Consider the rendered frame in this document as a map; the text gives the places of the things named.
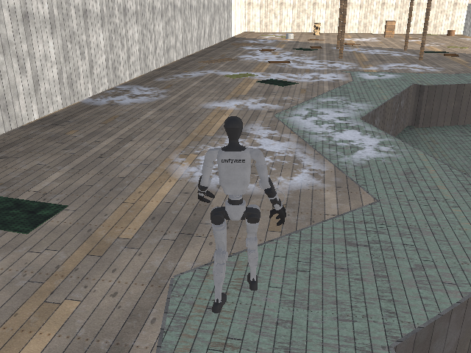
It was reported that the robot head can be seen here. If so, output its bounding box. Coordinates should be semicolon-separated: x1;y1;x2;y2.
222;116;246;151

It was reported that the right robot forearm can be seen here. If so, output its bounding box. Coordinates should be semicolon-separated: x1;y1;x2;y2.
264;178;283;210

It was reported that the left robot hand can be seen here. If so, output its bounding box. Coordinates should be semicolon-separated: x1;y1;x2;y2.
198;190;215;203

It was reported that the left robot forearm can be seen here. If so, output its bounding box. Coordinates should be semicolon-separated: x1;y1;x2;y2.
197;176;208;196

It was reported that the right robot hand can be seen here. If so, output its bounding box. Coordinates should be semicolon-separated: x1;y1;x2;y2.
269;206;286;226

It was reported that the right robot upper arm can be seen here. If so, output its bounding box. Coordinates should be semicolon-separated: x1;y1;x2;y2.
249;148;271;190

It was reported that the right robot foot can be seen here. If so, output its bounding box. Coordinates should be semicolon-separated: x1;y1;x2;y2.
247;273;258;290

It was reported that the left robot upper arm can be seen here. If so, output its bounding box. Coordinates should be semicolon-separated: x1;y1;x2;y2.
200;148;219;187

